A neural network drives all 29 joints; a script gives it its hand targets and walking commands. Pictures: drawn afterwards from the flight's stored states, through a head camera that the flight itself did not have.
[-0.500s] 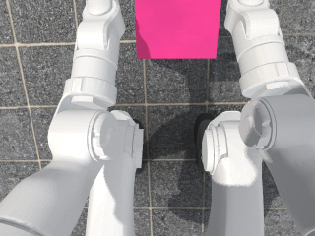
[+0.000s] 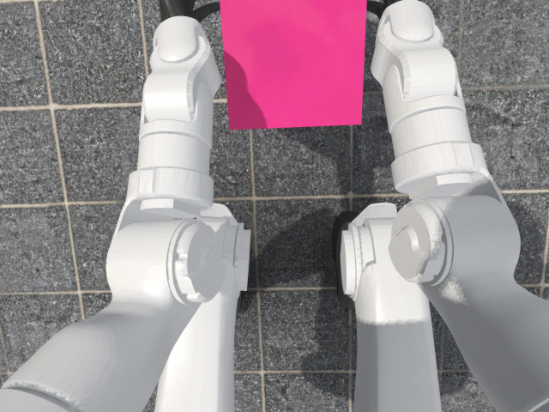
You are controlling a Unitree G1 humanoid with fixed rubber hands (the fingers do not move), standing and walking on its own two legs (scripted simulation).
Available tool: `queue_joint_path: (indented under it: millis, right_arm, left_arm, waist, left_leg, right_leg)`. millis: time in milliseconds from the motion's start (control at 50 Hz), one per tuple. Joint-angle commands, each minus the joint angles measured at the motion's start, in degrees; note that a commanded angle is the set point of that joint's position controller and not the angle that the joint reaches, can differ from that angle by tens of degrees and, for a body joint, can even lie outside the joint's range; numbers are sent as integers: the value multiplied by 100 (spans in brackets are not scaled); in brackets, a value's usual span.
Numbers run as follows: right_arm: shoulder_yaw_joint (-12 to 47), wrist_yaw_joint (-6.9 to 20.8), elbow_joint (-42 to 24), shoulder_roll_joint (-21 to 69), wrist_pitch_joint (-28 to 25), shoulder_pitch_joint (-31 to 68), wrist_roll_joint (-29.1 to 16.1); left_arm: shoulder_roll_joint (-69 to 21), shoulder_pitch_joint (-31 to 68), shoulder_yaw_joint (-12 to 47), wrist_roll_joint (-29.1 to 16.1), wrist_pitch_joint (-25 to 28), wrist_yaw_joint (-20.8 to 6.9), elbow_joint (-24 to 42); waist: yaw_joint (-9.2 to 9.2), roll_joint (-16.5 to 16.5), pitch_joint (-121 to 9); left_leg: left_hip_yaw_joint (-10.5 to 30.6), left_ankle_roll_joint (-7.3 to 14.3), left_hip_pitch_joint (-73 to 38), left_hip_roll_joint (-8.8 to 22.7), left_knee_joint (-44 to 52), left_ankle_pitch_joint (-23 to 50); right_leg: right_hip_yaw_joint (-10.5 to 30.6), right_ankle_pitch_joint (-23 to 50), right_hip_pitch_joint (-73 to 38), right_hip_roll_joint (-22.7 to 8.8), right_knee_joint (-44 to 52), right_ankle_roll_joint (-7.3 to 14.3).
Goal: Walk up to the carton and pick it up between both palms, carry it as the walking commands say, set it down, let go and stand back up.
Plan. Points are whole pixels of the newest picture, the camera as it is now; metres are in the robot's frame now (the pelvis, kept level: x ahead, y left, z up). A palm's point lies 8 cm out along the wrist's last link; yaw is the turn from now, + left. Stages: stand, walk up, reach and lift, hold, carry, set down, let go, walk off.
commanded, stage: reach and lift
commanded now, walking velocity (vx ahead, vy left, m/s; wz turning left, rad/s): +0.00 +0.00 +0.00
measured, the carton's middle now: (286, 34) +0.54 +0.00 -0.20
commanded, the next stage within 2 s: none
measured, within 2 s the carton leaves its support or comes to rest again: neither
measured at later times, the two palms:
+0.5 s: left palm (159, 9) +0.51 +0.10 -0.04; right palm out of the picture +0.52 -0.13 -0.05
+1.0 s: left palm (116, 3) +0.49 +0.11 +0.04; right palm out of the picture +0.50 -0.12 +0.03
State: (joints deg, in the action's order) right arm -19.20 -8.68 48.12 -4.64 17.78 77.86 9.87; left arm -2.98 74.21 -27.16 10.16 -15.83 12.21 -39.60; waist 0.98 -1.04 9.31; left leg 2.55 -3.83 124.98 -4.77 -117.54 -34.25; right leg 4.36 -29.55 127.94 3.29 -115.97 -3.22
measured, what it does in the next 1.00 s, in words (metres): rises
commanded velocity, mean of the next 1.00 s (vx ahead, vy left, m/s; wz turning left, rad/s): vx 0.00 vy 0.00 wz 0.00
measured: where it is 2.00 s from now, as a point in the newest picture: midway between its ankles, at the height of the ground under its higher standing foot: (289, 280)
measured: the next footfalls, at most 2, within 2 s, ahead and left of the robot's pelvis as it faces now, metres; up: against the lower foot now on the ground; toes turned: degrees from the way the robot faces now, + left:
none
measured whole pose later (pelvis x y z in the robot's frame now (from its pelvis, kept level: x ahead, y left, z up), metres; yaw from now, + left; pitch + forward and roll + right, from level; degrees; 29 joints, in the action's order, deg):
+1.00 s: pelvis +0.00 +0.00 +0.09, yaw -1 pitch +38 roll +2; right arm -24.5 -8.1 43.1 3.5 21.5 64.8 17.1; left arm -8.7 62.0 -31.3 16.4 -19.7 9.4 -36.9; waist 1.2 -0.8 -2.3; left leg 3.4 -3.6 107.3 -4.2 -99.8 -30.9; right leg 4.3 -26.8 110.1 3.2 -98.6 -2.3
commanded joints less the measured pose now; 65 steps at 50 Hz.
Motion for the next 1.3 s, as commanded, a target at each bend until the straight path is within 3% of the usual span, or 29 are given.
queue_joint_path:
  millis: [0, 420, 1280]
  right_arm:
    - [2451, 1563, -673, 5919, -329, 3936, -814]
    - [2136, 1581, -457, 6245, -92, 3386, -465]
    - [2177, 1487, -358, 7150, 40, 2049, -143]
  left_arm:
    - [-5783, 3830, 3164, -790, -17, -1906, -155]
    - [-6054, 3325, 2714, -404, -205, -1937, -436]
    - [-6745, 2221, 2750, -213, -330, -1864, -396]
  waist:
    - [-11, 334, -7909]
    - [47, 379, -7526]
    - [37, 298, -7161]
  left_leg:
    - [-743, 140, -3468, -681, 1132, 2128]
    - [-732, 135, -3551, -767, 1939, 1613]
    - [-520, 109, -4986, -795, 3476, 1472]
  right_leg:
    - [-910, 2069, -4589, 710, 819, 146]
    - [-821, 1649, -4968, 776, 1707, 154]
    - [-639, 1461, -6445, 849, 3252, 189]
